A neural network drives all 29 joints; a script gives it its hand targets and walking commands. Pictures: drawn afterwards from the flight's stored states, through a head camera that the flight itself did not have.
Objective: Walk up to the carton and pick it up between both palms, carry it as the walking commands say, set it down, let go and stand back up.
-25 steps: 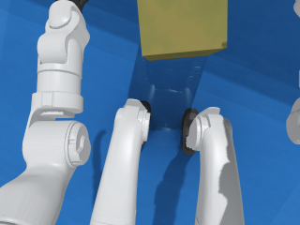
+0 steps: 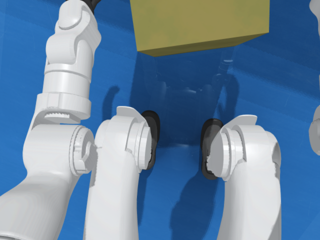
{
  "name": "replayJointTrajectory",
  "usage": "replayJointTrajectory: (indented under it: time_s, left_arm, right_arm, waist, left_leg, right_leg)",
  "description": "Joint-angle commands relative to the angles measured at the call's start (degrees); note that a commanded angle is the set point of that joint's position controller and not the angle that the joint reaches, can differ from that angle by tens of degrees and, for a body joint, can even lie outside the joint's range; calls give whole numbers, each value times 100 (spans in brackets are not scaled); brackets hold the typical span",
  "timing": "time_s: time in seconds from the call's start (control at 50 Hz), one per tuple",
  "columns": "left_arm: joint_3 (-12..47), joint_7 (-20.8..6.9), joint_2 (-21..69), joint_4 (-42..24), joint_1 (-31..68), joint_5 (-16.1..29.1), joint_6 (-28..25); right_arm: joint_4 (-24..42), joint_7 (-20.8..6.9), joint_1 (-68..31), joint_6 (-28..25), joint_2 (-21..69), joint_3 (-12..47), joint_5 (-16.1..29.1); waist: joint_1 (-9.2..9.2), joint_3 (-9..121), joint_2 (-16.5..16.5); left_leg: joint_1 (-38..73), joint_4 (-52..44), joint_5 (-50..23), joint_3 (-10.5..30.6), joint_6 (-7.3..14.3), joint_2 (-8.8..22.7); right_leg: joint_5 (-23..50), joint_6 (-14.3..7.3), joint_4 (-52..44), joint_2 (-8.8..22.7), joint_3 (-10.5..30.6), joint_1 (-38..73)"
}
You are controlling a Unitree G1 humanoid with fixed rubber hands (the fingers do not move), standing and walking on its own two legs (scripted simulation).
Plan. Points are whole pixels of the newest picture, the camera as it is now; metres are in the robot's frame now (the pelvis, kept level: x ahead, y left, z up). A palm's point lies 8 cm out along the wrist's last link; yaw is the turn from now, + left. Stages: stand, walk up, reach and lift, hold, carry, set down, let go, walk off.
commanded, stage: reach and lift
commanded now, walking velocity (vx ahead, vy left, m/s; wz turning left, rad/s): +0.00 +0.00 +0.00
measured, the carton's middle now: (193, 8) +0.55 -0.01 -0.28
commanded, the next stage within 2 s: none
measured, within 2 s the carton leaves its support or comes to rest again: leaves its support in 1.94 s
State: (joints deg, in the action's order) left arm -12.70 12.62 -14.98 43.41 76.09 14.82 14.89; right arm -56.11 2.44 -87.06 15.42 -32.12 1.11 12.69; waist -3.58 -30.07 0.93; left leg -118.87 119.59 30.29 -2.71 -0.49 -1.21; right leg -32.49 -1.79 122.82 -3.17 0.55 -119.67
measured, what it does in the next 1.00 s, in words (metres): lowers itself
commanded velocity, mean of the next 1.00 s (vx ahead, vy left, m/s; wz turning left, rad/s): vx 0.00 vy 0.00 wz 0.00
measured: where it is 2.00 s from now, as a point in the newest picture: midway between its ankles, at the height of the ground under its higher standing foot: (178, 154)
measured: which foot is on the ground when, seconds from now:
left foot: down 0.00-1.00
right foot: down 0.00-1.00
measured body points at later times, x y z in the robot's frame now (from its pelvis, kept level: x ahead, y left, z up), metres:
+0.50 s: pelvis +0.02 +0.00 -0.06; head +0.39 -0.02 +0.18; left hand +0.54 +0.23 -0.23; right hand +0.57 -0.19 -0.26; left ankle +0.14 +0.12 -0.36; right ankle +0.12 -0.10 -0.36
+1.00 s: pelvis +0.01 +0.00 -0.05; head +0.39 -0.02 +0.19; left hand +0.54 +0.21 -0.23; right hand +0.58 -0.17 -0.25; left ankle +0.14 +0.12 -0.36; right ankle +0.12 -0.10 -0.36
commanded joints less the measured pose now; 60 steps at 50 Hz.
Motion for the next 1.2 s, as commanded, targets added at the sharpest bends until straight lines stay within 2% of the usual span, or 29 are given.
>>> replayJointTrajectory:
  time_s: [0.0,0.02,0.04,0.06,0.08,0.12,0.14,0.16,0.18,0.2,0.24,0.26,0.28,0.3,0.4,0.42,0.46,0.5,0.54,0.66,0.7,0.72,0.82,0.84,0.88,0.9,0.96,1.1,1.18]
  left_arm:
    - [-229,-24,-819,-289,1255,-101,-510]
    - [-254,-73,-894,-136,1350,-106,-612]
    - [160,-84,-758,-1306,1729,238,-704]
    - [397,-163,-535,-208,1666,256,-728]
    - [289,-165,-756,-727,1766,425,-780]
    - [216,-192,-826,-152,1617,318,-863]
    - [422,-199,-672,-718,1757,428,-904]
    - [409,-229,-773,448,1508,451,-923]
    - [534,-208,-859,-1428,1842,650,-977]
    - [714,-313,-510,582,1229,558,-888]
    - [543,-279,-731,-80,1427,675,-1015]
    - [749,-318,-389,891,1365,745,-1015]
    - [582,-355,-542,-40,1609,818,-1150]
    - [500,-341,-737,534,1600,625,-1144]
    - [847,-385,-449,585,1340,1023,-1168]
    - [618,-376,-618,516,1350,874,-1182]
    - [581,-384,-652,687,1311,924,-1191]
    - [778,-419,-519,412,1307,1025,-1258]
    - [634,-371,-622,857,1267,850,-1247]
    - [728,-349,-657,779,1609,832,-1252]
    - [685,-330,-584,956,1448,803,-1290]
    - [710,-343,-600,831,1441,907,-1302]
    - [824,-311,-404,703,1743,910,-1296]
    - [690,-271,-568,890,1636,712,-1341]
    - [838,-253,-396,675,1842,947,-1349]
    - [749,-270,-439,1046,1647,821,-1327]
    - [841,-280,-197,949,1790,787,-1354]
    - [930,-237,237,1216,1969,742,-1469]
    - [823,-206,447,1598,1736,583,-1516]
  right_arm:
    - [958,-42,-2278,-590,-972,-140,-15]
    - [445,-87,-2006,-640,-825,-150,-8]
    - [1173,-34,-1869,-656,-716,-130,35]
    - [-81,-80,-1932,-729,-868,-179,-114]
    - [1365,-4,-2314,-849,-1134,-287,-166]
    - [261,-79,-1849,-874,-885,-139,-33]
    - [893,-54,-1746,-941,-722,-289,-5]
    - [223,-30,-1862,-960,-992,-284,-71]
    - [2194,35,-2080,-1023,-1016,-101,90]
    - [184,-56,-1577,-930,-970,-220,-192]
    - [849,-2,-1593,-1026,-996,-331,-170]
    - [-37,-38,-1561,-1092,-893,-271,-134]
    - [792,-53,-1602,-1158,-865,-419,-252]
    - [280,-75,-1808,-1154,-1004,-368,-225]
    - [582,-52,-1609,-1197,-734,-95,-136]
    - [843,-64,-1673,-1198,-707,50,-41]
    - [390,-48,-1441,-1160,-823,-221,-239]
    - [1325,-20,-1767,-1270,-822,-178,-108]
    - [667,-2,-1499,-1208,-616,-95,-12]
    - [298,20,-1650,-1123,-610,-36,-22]
    - [195,-7,-1685,-1212,-282,181,158]
    - [261,33,-1653,-1196,-400,42,7]
    - [203,97,-1729,-1223,-511,110,-26]
    - [-20,94,-1607,-1238,-290,160,86]
    - [762,150,-2182,-1294,-564,91,14]
    - [138,93,-1952,-1228,-272,335,31]
    - [146,150,-1949,-1269,-109,249,-79]
    - [55,73,-2144,-1297,623,699,320]
    - [-123,137,-2150,-1418,669,738,187]
  waist:
    - [-474,10837,-989]
    - [-504,10452,-908]
    - [-75,11577,-848]
    - [157,9865,-717]
    - [291,10683,-1000]
    - [3,9914,-753]
    - [207,11034,-518]
    - [216,9773,-736]
    - [190,11987,-720]
    - [379,8689,-610]
    - [325,10323,-714]
    - [406,8810,-650]
    - [548,9468,-749]
    - [264,8767,-707]
    - [368,9292,-914]
    - [29,9230,-1040]
    - [322,9135,-1053]
    - [413,9677,-1153]
    - [127,9484,-880]
    - [219,9092,-729]
    - [-83,9074,-739]
    - [223,8938,-1011]
    - [256,9118,-768]
    - [29,9021,-559]
    - [258,9552,-745]
    - [70,9057,-921]
    - [286,8970,-878]
    - [-110,9137,-746]
    - [33,8510,-1030]
  left_leg:
    - [3242,-650,-2061,-212,-63,31]
    - [3231,-586,-1975,-214,-94,20]
    - [4064,-488,-2665,-30,-139,-65]
    - [3083,-606,-1908,-47,-173,-7]
    - [3353,-427,-2232,-53,-157,-80]
    - [3227,-213,-2238,-47,-152,-44]
    - [3888,-198,-2751,67,-209,-61]
    - [2952,-122,-2236,-12,-170,-23]
    - [4200,-91,-3193,28,-181,-151]
    - [2454,-115,-1947,37,-197,-32]
    - [3409,85,-2687,120,-193,-151]
    - [2402,60,-2086,71,-268,-95]
    - [2788,165,-2380,66,-217,-126]
    - [2249,50,-2042,69,-250,-45]
    - [2646,181,-2498,58,-165,-120]
    - [2323,238,-2460,-28,-158,-133]
    - [2274,244,-2342,34,-227,-73]
    - [2332,387,-2621,-34,-162,-119]
    - [2406,273,-2567,-74,-153,-132]
    - [2455,318,-2387,-84,-204,-80]
    - [2398,277,-2334,-82,-160,-157]
    - [2237,232,-2262,-53,-139,-129]
    - [2687,163,-2467,15,-235,-166]
    - [2550,112,-2364,-71,-217,-193]
    - [2657,247,-2500,-108,-194,-190]
    - [2335,76,-2222,-86,-176,-157]
    - [2272,164,-2166,-77,-187,-217]
    - [2877,77,-2448,-82,-124,-302]
    - [2357,125,-2218,-84,-113,-292]
  right_leg:
    - [2268,188,-978,193,249,4517]
    - [2013,204,-925,213,203,4180]
    - [2776,127,-765,160,217,4813]
    - [2073,98,-744,196,95,3758]
    - [2511,88,-724,237,165,4535]
    - [2240,105,-573,303,227,3802]
    - [2834,125,-434,293,167,4528]
    - [2433,118,-423,328,192,3871]
    - [3376,81,-364,236,224,5106]
    - [2106,108,-331,314,188,3244]
    - [2838,124,-127,305,237,4142]
    - [2392,83,-240,339,266,3558]
    - [2561,74,-187,337,305,3790]
    - [2415,83,-141,397,302,3636]
    - [2719,51,-105,360,239,3799]
    - [2887,86,-84,397,358,4112]
    - [2768,112,43,373,233,3882]
    - [3344,79,53,341,366,4378]
    - [3201,123,69,277,306,4176]
    - [2663,72,-134,273,334,3732]
    - [2674,103,-66,283,346,3824]
    - [2623,90,-170,239,255,3743]
    - [2557,45,-198,252,246,3617]
    - [2548,81,-229,233,315,3530]
    - [2679,35,-234,194,300,3905]
    - [2495,76,-241,229,257,3861]
    - [2514,84,-290,222,302,3819]
    - [2422,83,-326,149,246,3617]
    - [2387,120,-369,106,267,3435]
